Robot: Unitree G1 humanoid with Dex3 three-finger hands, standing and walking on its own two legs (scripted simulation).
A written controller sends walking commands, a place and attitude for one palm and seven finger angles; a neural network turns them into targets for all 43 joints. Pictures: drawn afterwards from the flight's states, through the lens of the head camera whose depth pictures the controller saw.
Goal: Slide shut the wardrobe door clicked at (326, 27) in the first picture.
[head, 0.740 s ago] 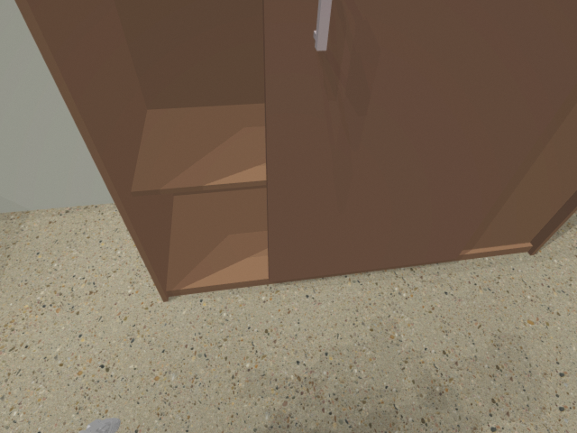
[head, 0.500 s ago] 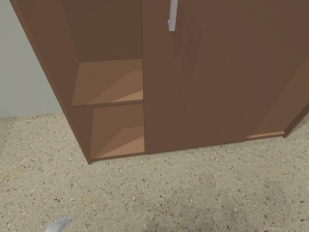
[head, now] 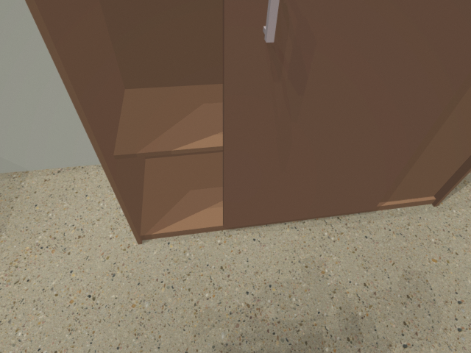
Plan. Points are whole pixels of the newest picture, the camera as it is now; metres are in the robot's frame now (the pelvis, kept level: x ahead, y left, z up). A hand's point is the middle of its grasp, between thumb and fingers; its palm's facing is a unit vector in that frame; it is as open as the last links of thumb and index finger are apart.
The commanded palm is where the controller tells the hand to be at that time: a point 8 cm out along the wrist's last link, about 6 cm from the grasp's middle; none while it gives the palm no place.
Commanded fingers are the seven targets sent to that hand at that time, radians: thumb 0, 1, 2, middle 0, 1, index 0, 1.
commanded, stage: stand and wait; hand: right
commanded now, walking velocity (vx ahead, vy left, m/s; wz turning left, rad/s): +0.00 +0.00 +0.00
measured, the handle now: (271, 0) +0.77 -0.03 +0.27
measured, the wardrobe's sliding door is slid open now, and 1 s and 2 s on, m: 0.39 0.39 0.39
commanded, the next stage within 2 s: look at it before walking up in 0.10 s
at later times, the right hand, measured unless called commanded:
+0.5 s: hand out of the picture +0.08 -0.24 -0.15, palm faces -0.04 +0.94 -0.33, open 7.4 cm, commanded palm none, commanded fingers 0.00 -0.90 -0.90 0.20 0.30 0.20 0.30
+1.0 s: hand out of the picture +0.08 -0.24 -0.16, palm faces -0.05 +0.94 -0.33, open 7.4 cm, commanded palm none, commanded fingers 0.00 -0.90 -0.90 0.20 0.30 0.20 0.30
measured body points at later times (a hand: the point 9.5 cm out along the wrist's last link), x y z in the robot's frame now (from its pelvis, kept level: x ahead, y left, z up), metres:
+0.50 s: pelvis +0.00 +0.00 +0.00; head +0.01 +0.00 +0.45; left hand +0.08 +0.30 -0.13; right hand +0.09 -0.29 -0.13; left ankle +0.00 +0.12 -0.74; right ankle +0.00 -0.12 -0.74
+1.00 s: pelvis +0.01 +0.00 +0.00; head +0.02 +0.00 +0.45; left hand +0.09 +0.28 -0.14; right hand +0.08 -0.29 -0.14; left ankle +0.00 +0.12 -0.74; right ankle +0.00 -0.12 -0.74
